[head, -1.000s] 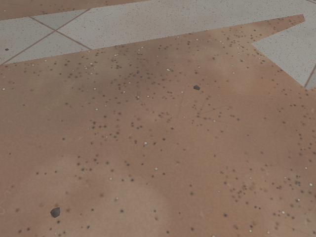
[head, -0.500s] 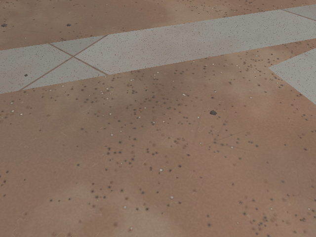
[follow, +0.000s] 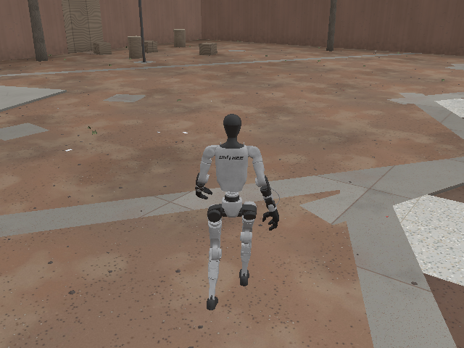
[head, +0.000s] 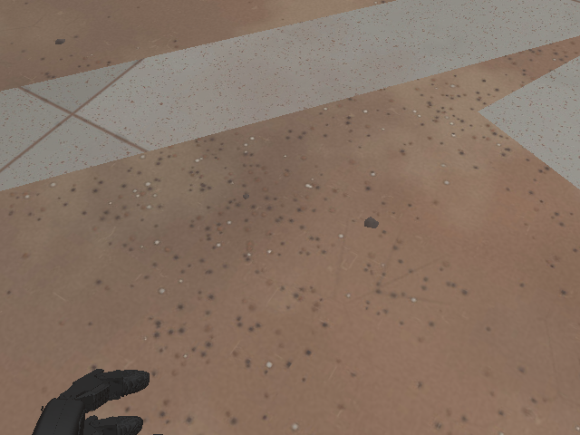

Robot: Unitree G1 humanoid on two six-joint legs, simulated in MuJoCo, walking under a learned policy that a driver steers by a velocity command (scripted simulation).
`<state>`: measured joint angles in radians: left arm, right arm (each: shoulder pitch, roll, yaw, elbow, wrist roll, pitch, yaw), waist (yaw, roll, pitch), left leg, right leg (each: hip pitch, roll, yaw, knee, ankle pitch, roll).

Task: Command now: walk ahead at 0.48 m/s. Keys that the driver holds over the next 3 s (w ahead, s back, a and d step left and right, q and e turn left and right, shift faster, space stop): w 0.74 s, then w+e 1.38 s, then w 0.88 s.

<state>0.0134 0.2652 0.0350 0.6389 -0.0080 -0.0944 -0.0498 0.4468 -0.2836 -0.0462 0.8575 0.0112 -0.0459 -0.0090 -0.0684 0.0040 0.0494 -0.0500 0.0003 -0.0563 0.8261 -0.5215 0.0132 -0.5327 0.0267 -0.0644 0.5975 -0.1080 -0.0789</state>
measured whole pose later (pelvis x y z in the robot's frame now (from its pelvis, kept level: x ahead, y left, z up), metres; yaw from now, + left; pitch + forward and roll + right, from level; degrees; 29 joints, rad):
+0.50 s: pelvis +0.28 +0.03 +0.01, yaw +0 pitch +2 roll -2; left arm 0.40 0.31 0.06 0.86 -0.02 -0.05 0.00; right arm 0.04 -0.25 -0.02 0.68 0.01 -0.09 0.04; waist 0.08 0.02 0.02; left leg -0.49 0.03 0.01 0.49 -0.04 0.06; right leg 0.04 0.02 -0.02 0.37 -0.43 0.00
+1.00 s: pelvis +0.56 +0.02 +0.02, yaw -6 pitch +2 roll +2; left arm 0.08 0.26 0.03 0.71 -0.02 -0.06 -0.05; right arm 0.34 -0.30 -0.06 0.87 0.01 -0.06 0.00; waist -0.07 -0.03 0.01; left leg 0.10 -0.03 0.13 0.23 -0.36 -0.01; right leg -0.58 -0.04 -0.01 0.57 -0.04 -0.06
